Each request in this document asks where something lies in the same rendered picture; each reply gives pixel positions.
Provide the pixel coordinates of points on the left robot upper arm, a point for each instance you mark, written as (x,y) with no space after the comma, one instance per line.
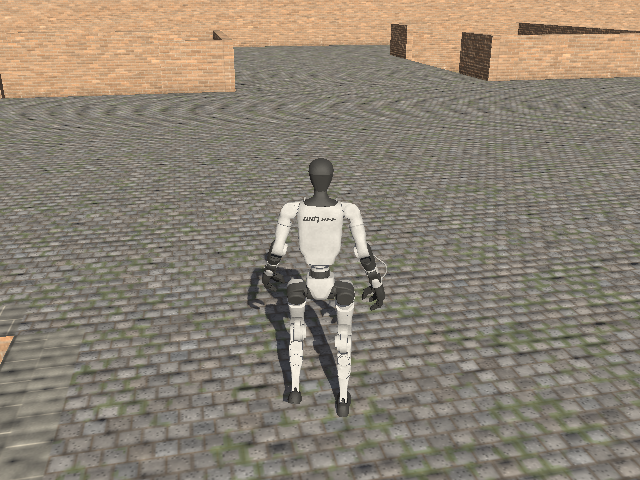
(288,211)

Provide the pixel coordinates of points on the right robot upper arm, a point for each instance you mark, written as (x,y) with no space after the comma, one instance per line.
(352,212)

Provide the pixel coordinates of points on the robot right hand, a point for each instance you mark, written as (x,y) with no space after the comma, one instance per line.
(379,294)

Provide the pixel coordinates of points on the robot left thigh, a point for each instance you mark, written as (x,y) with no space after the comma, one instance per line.
(296,297)

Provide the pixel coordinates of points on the left robot forearm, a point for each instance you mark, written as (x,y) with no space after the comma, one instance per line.
(272,262)

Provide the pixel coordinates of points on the right robot forearm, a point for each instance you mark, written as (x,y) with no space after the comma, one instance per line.
(371,269)

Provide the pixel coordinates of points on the robot left foot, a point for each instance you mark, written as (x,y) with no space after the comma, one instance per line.
(294,397)

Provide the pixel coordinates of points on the robot left hand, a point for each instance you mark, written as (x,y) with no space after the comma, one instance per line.
(277,277)

